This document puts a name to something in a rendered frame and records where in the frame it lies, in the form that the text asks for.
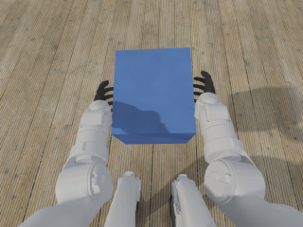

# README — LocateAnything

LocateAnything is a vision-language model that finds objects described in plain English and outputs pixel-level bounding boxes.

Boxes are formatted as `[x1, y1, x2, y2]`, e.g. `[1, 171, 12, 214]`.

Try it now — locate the right robot forearm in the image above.
[194, 92, 256, 166]

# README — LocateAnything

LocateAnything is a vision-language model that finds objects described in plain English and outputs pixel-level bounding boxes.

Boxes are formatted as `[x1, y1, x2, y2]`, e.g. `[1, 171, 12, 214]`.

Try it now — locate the right robot shin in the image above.
[173, 174, 194, 227]

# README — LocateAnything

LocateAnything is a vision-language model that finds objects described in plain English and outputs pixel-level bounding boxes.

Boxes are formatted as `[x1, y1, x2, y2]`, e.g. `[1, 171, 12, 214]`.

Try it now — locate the robot left upper arm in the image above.
[18, 162, 114, 227]

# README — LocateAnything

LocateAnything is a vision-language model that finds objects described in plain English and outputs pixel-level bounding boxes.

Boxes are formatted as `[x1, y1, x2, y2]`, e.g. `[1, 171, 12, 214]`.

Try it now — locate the robot right upper arm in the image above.
[203, 158, 303, 227]

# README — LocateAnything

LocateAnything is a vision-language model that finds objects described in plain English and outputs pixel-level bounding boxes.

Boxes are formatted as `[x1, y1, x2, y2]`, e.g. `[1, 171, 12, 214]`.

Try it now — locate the robot left thigh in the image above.
[104, 175, 141, 227]

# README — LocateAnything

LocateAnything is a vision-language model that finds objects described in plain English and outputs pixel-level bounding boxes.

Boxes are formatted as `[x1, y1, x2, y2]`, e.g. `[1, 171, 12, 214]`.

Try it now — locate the robot left hand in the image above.
[94, 80, 114, 112]

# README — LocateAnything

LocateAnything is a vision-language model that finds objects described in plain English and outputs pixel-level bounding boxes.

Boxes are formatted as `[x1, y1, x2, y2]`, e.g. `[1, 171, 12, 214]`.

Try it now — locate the robot right hand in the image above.
[193, 70, 216, 103]

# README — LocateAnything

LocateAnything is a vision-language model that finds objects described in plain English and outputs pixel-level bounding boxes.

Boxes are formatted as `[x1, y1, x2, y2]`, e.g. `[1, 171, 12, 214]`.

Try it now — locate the carton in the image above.
[111, 47, 197, 145]

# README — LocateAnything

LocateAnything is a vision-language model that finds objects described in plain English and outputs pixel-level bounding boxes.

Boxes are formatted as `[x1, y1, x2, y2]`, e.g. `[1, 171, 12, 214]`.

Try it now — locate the left robot forearm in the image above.
[55, 100, 113, 199]

